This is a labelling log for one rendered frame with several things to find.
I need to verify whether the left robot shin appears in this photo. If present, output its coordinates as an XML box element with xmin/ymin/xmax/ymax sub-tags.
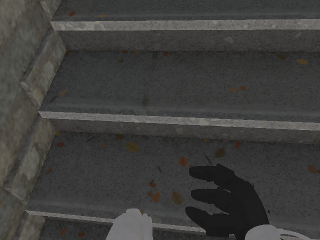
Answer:
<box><xmin>113</xmin><ymin>208</ymin><xmax>142</xmax><ymax>223</ymax></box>

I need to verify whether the robot left thigh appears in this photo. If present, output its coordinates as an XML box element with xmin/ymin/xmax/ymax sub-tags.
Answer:
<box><xmin>106</xmin><ymin>212</ymin><xmax>153</xmax><ymax>240</ymax></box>

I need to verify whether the robot right hand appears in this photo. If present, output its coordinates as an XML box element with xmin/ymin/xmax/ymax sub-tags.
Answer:
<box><xmin>185</xmin><ymin>163</ymin><xmax>270</xmax><ymax>240</ymax></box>

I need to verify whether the robot right forearm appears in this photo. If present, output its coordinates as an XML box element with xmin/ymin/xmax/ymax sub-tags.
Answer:
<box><xmin>245</xmin><ymin>224</ymin><xmax>284</xmax><ymax>240</ymax></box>

